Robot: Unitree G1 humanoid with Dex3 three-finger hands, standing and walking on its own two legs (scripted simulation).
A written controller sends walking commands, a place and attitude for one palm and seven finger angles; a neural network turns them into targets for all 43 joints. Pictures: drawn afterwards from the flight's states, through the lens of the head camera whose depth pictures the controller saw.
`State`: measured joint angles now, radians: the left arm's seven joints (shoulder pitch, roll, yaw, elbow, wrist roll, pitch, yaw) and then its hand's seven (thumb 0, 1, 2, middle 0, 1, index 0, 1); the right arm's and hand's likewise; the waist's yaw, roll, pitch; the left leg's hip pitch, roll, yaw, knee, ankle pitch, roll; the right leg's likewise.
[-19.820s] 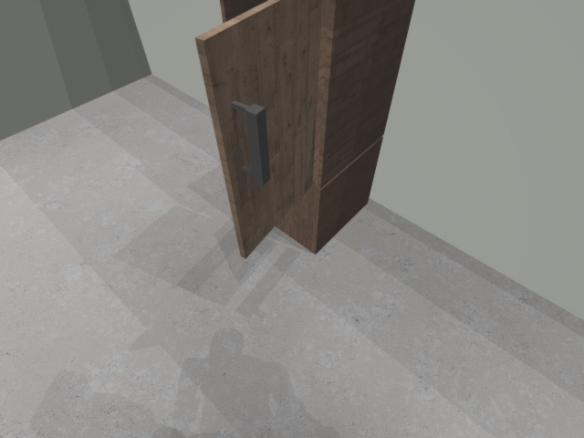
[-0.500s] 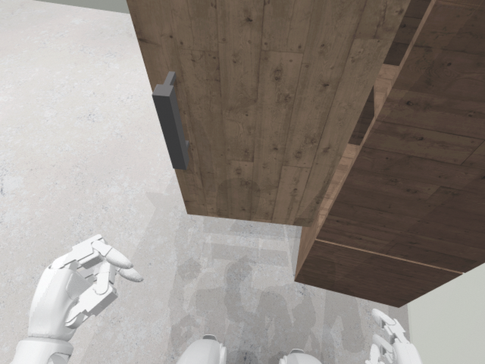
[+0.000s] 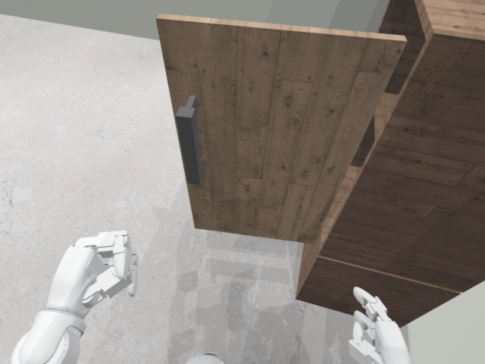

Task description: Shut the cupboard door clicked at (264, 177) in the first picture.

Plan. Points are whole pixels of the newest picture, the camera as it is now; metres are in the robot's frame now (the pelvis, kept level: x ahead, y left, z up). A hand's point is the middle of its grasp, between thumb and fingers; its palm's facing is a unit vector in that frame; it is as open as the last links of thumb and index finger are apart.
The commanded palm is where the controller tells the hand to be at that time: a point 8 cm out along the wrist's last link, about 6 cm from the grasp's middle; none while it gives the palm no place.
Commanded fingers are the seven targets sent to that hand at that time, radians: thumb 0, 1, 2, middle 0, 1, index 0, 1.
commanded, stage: raise the hand and make a fist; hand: left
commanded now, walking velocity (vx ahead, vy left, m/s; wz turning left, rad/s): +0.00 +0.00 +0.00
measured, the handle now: (193, 142) +0.49 +0.14 +0.08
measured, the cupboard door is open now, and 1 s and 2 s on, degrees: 98 98 97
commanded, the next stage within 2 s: bring the fist close to the handle in 0.44 s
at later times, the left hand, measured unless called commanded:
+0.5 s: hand (151, 268) +0.23 +0.15 +0.09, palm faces -0.05 -1.00 -0.06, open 3.1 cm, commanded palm +0.20 +0.21 +0.09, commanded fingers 0.00 0.90 0.90 -1.30 -1.50 -1.30 -1.50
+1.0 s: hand (174, 217) +0.31 +0.14 +0.09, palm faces -0.07 -1.00 -0.02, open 3.2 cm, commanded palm +0.29 +0.20 +0.09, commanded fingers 0.00 0.90 0.90 -1.30 -1.50 -1.30 -1.50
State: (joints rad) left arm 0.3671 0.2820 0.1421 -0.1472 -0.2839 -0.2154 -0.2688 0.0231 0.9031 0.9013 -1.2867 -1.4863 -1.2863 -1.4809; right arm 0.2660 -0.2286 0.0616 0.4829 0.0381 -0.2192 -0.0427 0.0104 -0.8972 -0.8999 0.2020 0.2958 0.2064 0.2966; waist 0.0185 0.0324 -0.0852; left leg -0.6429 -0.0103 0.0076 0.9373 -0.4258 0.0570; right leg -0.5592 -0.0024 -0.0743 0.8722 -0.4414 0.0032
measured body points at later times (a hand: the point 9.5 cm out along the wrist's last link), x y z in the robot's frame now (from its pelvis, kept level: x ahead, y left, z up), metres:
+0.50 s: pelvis +0.00 -0.03 +0.00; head +0.03 -0.05 +0.45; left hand +0.22 +0.20 +0.10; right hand +0.18 -0.27 -0.07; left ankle +0.03 +0.08 -0.69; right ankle +0.00 -0.13 -0.69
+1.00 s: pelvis +0.02 -0.03 +0.01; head +0.06 -0.05 +0.46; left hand +0.31 +0.19 +0.09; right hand +0.17 -0.29 -0.08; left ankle +0.03 +0.08 -0.69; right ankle +0.00 -0.13 -0.69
